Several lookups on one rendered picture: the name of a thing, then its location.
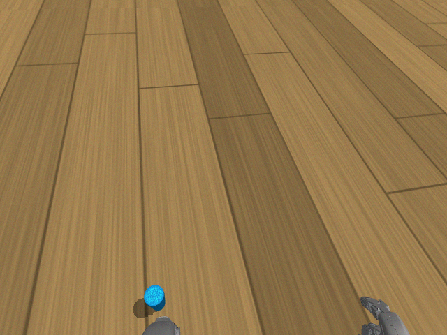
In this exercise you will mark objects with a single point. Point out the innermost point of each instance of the right robot hand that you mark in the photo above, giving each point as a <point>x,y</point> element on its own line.
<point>390,323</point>

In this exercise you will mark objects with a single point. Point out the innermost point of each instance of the cup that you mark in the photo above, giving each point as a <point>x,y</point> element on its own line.
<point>154,297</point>

